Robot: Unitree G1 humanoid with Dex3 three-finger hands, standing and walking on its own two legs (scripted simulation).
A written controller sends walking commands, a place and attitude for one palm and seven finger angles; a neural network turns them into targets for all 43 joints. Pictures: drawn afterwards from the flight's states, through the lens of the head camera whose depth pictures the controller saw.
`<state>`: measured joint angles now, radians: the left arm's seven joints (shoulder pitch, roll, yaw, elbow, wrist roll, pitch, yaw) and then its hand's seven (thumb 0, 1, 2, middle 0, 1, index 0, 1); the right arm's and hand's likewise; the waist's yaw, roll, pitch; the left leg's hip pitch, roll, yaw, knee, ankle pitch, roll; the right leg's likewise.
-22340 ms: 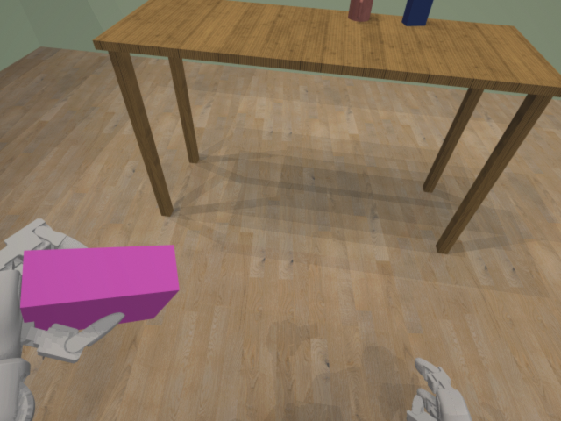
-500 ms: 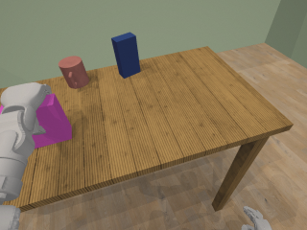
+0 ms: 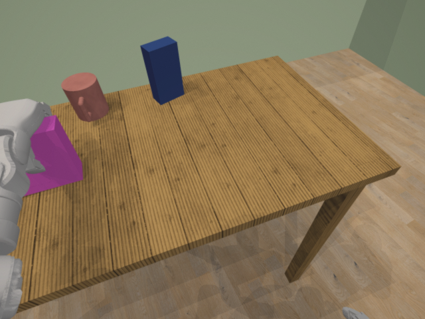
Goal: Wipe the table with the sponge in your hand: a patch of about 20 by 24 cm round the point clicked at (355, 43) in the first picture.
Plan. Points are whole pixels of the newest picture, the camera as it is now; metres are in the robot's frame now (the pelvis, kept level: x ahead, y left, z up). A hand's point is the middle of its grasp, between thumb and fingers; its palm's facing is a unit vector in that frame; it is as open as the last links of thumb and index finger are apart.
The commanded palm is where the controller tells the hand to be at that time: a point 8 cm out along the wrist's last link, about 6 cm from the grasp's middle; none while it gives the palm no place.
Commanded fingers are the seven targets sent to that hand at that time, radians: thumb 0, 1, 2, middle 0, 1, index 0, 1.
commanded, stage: slide across to the middle lane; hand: left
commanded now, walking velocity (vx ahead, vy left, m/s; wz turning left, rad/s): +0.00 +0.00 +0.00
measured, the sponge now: (41, 165) +0.37 +0.37 +0.10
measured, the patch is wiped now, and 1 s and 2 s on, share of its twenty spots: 0.50 0.50 0.65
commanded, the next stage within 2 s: wipe back along the middle lane in 0.74 s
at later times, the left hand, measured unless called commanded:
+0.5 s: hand (56, 128) +0.41 +0.33 +0.15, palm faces -0.03 +0.01 -1.00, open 9.7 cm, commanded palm +0.39 +0.31 +0.21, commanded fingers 0.00 0.10 1.30 -1.20 -1.60 -1.20 -1.60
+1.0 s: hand (80, 128) +0.42 +0.28 +0.15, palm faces -0.01 -0.01 -1.00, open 9.7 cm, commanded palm +0.38 +0.27 +0.20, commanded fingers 0.00 0.10 1.30 -1.20 -1.60 -1.20 -1.60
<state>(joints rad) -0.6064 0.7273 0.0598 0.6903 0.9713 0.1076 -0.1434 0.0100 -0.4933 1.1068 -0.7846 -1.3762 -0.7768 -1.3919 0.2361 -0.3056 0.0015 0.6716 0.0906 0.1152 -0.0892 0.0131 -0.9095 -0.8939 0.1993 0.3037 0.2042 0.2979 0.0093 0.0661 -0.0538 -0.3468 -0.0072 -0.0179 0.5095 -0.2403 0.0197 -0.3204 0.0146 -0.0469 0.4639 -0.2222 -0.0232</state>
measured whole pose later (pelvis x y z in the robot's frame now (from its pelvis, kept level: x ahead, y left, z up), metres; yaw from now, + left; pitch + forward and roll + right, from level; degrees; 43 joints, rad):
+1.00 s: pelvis +0.03 +0.00 +0.01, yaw +1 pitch +4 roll +0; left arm -0.58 0.54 -0.14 0.42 0.96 0.38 -0.13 0.00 -0.49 1.11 -0.77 -1.40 -0.76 -1.41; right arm 0.12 -0.28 0.03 0.66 0.08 0.08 -0.05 0.01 -0.91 -0.89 0.20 0.30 0.20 0.30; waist 0.04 0.08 -0.05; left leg -0.24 -0.02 -0.03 0.43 -0.25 0.02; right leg -0.22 0.00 -0.05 0.40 -0.24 -0.02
